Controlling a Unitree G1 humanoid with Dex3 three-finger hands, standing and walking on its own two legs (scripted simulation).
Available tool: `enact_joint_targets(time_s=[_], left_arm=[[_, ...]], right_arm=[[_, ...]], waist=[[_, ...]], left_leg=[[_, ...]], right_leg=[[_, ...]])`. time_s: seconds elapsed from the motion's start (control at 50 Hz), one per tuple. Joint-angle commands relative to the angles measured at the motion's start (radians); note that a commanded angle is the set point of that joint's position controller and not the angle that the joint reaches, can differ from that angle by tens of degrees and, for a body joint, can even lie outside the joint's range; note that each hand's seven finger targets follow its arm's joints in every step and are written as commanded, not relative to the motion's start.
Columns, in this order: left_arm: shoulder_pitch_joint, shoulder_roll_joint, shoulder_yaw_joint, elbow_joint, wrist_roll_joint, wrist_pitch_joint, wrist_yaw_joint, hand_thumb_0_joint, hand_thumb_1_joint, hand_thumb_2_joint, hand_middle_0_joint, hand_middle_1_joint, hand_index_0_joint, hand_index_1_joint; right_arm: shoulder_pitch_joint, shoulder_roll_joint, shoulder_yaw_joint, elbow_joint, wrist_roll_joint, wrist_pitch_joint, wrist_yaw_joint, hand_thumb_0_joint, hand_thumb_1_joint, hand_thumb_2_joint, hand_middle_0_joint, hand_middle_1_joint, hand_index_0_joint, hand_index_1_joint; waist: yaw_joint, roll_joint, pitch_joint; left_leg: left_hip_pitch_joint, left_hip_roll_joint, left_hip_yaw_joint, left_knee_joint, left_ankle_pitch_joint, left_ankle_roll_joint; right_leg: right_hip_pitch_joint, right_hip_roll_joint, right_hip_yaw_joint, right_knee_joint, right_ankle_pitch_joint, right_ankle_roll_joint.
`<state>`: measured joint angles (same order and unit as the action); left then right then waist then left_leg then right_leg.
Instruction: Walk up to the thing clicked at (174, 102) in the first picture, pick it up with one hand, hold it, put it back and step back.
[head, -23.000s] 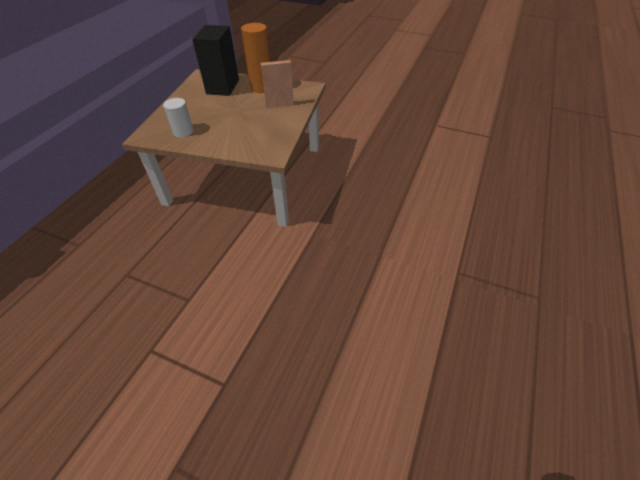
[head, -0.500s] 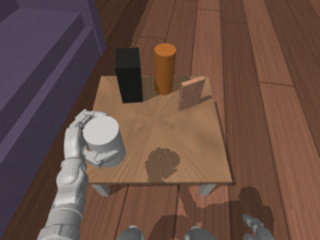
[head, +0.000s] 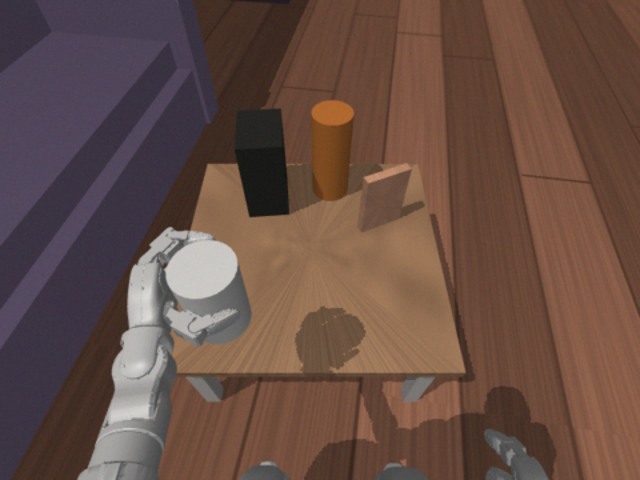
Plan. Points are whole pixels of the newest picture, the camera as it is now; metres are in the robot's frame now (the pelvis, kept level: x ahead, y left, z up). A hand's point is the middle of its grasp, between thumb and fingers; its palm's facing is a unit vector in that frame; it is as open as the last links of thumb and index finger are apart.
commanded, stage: hold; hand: left
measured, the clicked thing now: (213, 294) +0.34 +0.16 +0.02
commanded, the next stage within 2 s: none
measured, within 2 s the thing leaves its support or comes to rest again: neither
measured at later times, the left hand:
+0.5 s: hand (198, 295) +0.32 +0.17 +0.05, palm faces +0.13 -0.99 -0.01, open 11.6 cm
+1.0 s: hand (199, 296) +0.32 +0.17 +0.05, palm faces +0.13 -0.99 -0.02, open 11.6 cm
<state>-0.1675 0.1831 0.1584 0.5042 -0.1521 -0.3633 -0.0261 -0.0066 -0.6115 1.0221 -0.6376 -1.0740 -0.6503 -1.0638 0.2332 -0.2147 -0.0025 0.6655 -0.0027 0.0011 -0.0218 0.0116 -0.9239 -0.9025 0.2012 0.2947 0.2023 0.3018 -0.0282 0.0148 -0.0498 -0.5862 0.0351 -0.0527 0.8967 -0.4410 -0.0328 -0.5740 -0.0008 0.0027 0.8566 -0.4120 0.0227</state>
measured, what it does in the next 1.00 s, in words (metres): stands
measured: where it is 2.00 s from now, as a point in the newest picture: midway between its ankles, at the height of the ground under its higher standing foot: outside the picture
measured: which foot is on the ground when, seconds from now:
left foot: down 0.00-1.00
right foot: down 0.00-1.00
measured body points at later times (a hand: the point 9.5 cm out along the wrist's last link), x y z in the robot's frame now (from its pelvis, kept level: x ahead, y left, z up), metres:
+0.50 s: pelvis -0.01 +0.00 +0.00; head +0.03 +0.00 +0.45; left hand +0.31 +0.22 +0.05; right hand +0.13 -0.24 -0.11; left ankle +0.01 +0.14 -0.70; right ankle +0.01 -0.14 -0.70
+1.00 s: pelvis -0.01 +0.00 +0.00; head +0.03 +0.00 +0.45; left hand +0.31 +0.22 +0.05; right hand +0.12 -0.25 -0.10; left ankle +0.01 +0.14 -0.70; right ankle +0.01 -0.14 -0.70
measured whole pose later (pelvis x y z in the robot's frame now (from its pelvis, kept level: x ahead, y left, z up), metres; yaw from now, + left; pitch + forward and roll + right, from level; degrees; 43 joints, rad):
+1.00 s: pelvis -0.01 +0.00 +0.00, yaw +0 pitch +6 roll -1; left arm -0.12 0.18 0.14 0.46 -0.15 -0.36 -0.02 -0.01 -0.61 1.02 -0.64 -1.07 -0.65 -1.06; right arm 0.23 -0.22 0.00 0.67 0.00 -0.02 -0.02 0.01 -0.93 -0.91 0.20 0.29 0.20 0.30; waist -0.02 0.01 -0.04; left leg -0.55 0.03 -0.05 0.87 -0.42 -0.03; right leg -0.54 0.00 0.00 0.83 -0.39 0.02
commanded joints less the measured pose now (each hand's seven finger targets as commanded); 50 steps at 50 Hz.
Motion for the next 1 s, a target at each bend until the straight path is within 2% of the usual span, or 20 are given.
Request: enact_joint_targets(time_s=[0.0,0.02,0.1,0.34,0.38,0.42,0.46,0.5,0.54,0.62,0.66,0.7,0.74,0.76,0.8,0.82,0.86,0.9,0.92,0.98], left_arm=[[-0.341,0.125,0.027,-0.299,-0.023,-0.101,0.004,0.0,-0.103,1.243,-1.177,-1.397,-1.197,-1.405],[-0.361,0.155,0.058,-0.329,-0.023,-0.106,0.008,0.0,-0.089,1.252,-1.177,-1.397,-1.194,-1.409],[-0.313,0.148,0.059,-0.292,-0.025,-0.099,0.006,0.0,-0.082,1.244,-1.176,-1.402,-1.198,-1.407],[-0.367,0.151,0.037,-0.373,-0.024,-0.116,-0.002,0.0,-0.067,1.246,-1.184,-1.407,-1.207,-1.411],[-0.294,0.097,0.011,-0.292,-0.03,-0.1,-0.006,0.0,-0.047,1.247,-1.173,-1.398,-1.196,-1.402],[-0.323,0.136,0.052,-0.337,-0.037,-0.106,0.002,0.0,-0.067,1.253,-1.182,-1.41,-1.205,-1.415],[-0.337,0.115,0.008,-0.359,-0.029,-0.104,0.0,0.0,-0.082,1.249,-1.175,-1.405,-1.196,-1.412],[-0.278,0.125,0.036,-0.289,-0.024,-0.093,0.004,0.0,-0.068,1.243,-1.18,-1.399,-1.2,-1.406],[-0.36,0.153,0.053,-0.389,-0.031,-0.109,0.009,0.0,-0.061,1.263,-1.191,-1.418,-1.212,-1.425],[-0.267,0.093,0.011,-0.272,-0.027,-0.084,0.004,0.0,-0.058,1.252,-1.184,-1.416,-1.21,-1.418],[-0.389,0.183,0.084,-0.409,-0.03,-0.105,0.016,0.0,-0.06,1.265,-1.179,-1.409,-1.199,-1.418],[-0.301,0.112,0.019,-0.331,-0.023,-0.09,0.01,0.0,-0.053,1.26,-1.191,-1.422,-1.215,-1.425],[-0.25,0.103,0.037,-0.229,-0.027,-0.081,0.007,0.0,-0.058,1.257,-1.186,-1.421,-1.212,-1.423],[-0.305,0.142,0.065,-0.301,-0.028,-0.095,0.009,0.0,-0.041,1.262,-1.187,-1.418,-1.21,-1.422],[-0.314,0.127,0.028,-0.331,-0.019,-0.1,0.005,0.0,-0.054,1.263,-1.197,-1.429,-1.219,-1.434],[-0.338,0.156,0.05,-0.392,-0.024,-0.107,0.007,0.0,-0.043,1.265,-1.205,-1.432,-1.228,-1.435],[-0.27,0.089,0.012,-0.271,-0.028,-0.092,-0.001,0.0,-0.053,1.262,-1.195,-1.429,-1.22,-1.43],[-0.355,0.155,0.056,-0.368,-0.025,-0.109,0.008,0.0,-0.055,1.261,-1.192,-1.417,-1.21,-1.425],[-0.366,0.149,0.037,-0.41,-0.024,-0.115,0.009,0.0,-0.062,1.254,-1.192,-1.419,-1.214,-1.424],[-0.26,0.105,0.023,-0.286,-0.025,-0.088,0.009,0.0,-0.056,1.248,-1.19,-1.409,-1.209,-1.416]], right_arm=[[-0.023,-0.14,-0.047,-0.121,0.002,-0.046,-0.013,0.0,-0.921,-0.906,0.2,0.3,0.2,0.3],[-0.029,-0.14,-0.048,-0.126,0.001,-0.047,-0.014,0.0,-0.916,-0.906,0.2,0.3,0.2,0.3],[-0.032,-0.143,-0.048,-0.127,0.002,-0.048,-0.014,0.0,-0.918,-0.906,0.2,0.3,0.2,0.3],[-0.041,-0.14,-0.042,-0.136,0.004,-0.058,-0.014,0.0,-0.916,-0.905,0.2,0.3,0.2,0.3],[-0.034,-0.135,-0.038,-0.119,0.003,-0.058,-0.014,0.0,-0.917,-0.906,0.2,0.3,0.2,0.3],[-0.038,-0.141,-0.044,-0.122,0.006,-0.063,-0.012,0.0,-0.916,-0.906,0.2,0.3,0.2,0.3],[-0.038,-0.14,-0.04,-0.13,0.003,-0.063,-0.013,0.0,-0.917,-0.906,0.2,0.3,0.2,0.3],[-0.033,-0.138,-0.042,-0.114,0.004,-0.062,-0.015,0.0,-0.918,-0.907,0.2,0.3,0.2,0.3],[-0.041,-0.137,-0.042,-0.127,0.006,-0.067,-0.013,0.0,-0.915,-0.906,0.2,0.3,0.2,0.3],[-0.035,-0.135,-0.038,-0.115,0.003,-0.064,-0.016,0.0,-0.917,-0.906,0.2,0.3,0.2,0.3],[-0.04,-0.142,-0.046,-0.123,0.007,-0.067,-0.017,0.0,-0.913,-0.906,0.2,0.3,0.2,0.3],[-0.035,-0.131,-0.039,-0.128,0.003,-0.063,-0.015,0.0,-0.917,-0.906,0.2,0.3,0.2,0.3],[-0.032,-0.133,-0.041,-0.105,0.004,-0.061,-0.012,0.0,-0.918,-0.906,0.2,0.3,0.2,0.3],[-0.041,-0.136,-0.045,-0.124,0.006,-0.063,-0.013,0.0,-0.916,-0.906,0.2,0.3,0.2,0.3],[-0.036,-0.131,-0.04,-0.129,0.004,-0.061,-0.014,0.0,-0.921,-0.908,0.2,0.3,0.2,0.3],[-0.034,-0.136,-0.044,-0.13,0.005,-0.061,-0.016,0.0,-0.92,-0.907,0.2,0.3,0.2,0.3],[-0.046,-0.131,-0.04,-0.121,0.006,-0.065,-0.011,0.0,-0.921,-0.907,0.2,0.3,0.2,0.3],[-0.043,-0.137,-0.045,-0.127,0.007,-0.067,-0.013,0.0,-0.918,-0.908,0.2,0.3,0.2,0.3],[-0.044,-0.133,-0.043,-0.133,0.006,-0.068,-0.014,0.0,-0.918,-0.907,0.2,0.3,0.2,0.3],[-0.039,-0.134,-0.04,-0.121,0.006,-0.07,-0.015,0.0,-0.921,-0.908,0.2,0.3,0.2,0.3]], waist=[[-0.004,0.027,-0.302],[0.005,0.041,-0.314],[0.001,0.024,-0.299],[-0.001,0.043,-0.324],[-0.008,0.013,-0.259],[0.008,0.026,-0.306],[-0.006,0.045,-0.308],[0.0,0.01,-0.271],[0.009,0.027,-0.287],[-0.012,-0.008,-0.262],[0.012,0.038,-0.311],[0.0,0.023,-0.291],[0.001,-0.022,-0.234],[0.013,-0.002,-0.278],[0.001,0.027,-0.313],[0.005,0.033,-0.313],[-0.004,-0.016,-0.219],[0.008,0.027,-0.298],[0.001,0.037,-0.317],[-0.004,-0.01,-0.261]], left_leg=[[0.152,-0.031,0.038,-0.131,0.297,0.026],[0.151,-0.033,0.039,-0.13,0.294,0.026],[0.155,-0.031,0.036,-0.141,0.272,0.026],[0.172,-0.035,0.037,-0.153,0.239,0.026],[0.146,-0.035,0.036,-0.157,0.217,0.027],[0.162,-0.033,0.034,-0.156,0.243,0.024],[0.18,-0.032,0.034,-0.154,0.261,0.023],[0.153,-0.033,0.036,-0.15,0.251,0.026],[0.149,-0.036,0.038,-0.155,0.229,0.027],[0.15,-0.035,0.038,-0.151,0.236,0.03],[0.166,-0.035,0.04,-0.155,0.245,0.027],[0.161,-0.035,0.039,-0.152,0.252,0.027],[0.129,-0.033,0.038,-0.149,0.248,0.031],[0.136,-0.037,0.041,-0.149,0.255,0.031],[0.169,-0.038,0.045,-0.147,0.257,0.029],[0.166,-0.04,0.045,-0.15,0.255,0.029],[0.119,-0.037,0.04,-0.156,0.206,0.033],[0.158,-0.038,0.042,-0.158,0.213,0.029],[0.169,-0.039,0.042,-0.159,0.21,0.029],[0.141,-0.037,0.038,-0.154,0.217,0.032]], right_leg=[[0.151,0.017,-0.028,-0.113,0.313,-0.029],[0.157,0.016,-0.028,-0.116,0.31,-0.029],[0.153,0.019,-0.033,-0.123,0.284,-0.03],[0.163,0.015,-0.028,-0.13,0.261,-0.028],[0.144,0.017,-0.031,-0.137,0.241,-0.027],[0.164,0.017,-0.032,-0.131,0.261,-0.029],[0.148,0.018,-0.032,-0.126,0.277,-0.031],[0.15,0.016,-0.031,-0.137,0.27,-0.026],[0.162,0.013,-0.027,-0.139,0.255,-0.026],[0.154,0.015,-0.027,-0.143,0.267,-0.022],[0.176,0.011,-0.023,-0.14,0.275,-0.025],[0.168,0.014,-0.029,-0.138,0.275,-0.025],[0.157,0.014,-0.031,-0.14,0.274,-0.023],[0.177,0.011,-0.026,-0.141,0.287,-0.022],[0.177,0.01,-0.022,-0.141,0.288,-0.023],[0.179,0.01,-0.022,-0.141,0.285,-0.022],[0.143,0.014,-0.028,-0.15,0.238,-0.022],[0.164,0.012,-0.024,-0.147,0.243,-0.025],[0.175,0.01,-0.024,-0.145,0.239,-0.025],[0.16,0.013,-0.028,-0.148,0.247,-0.022]])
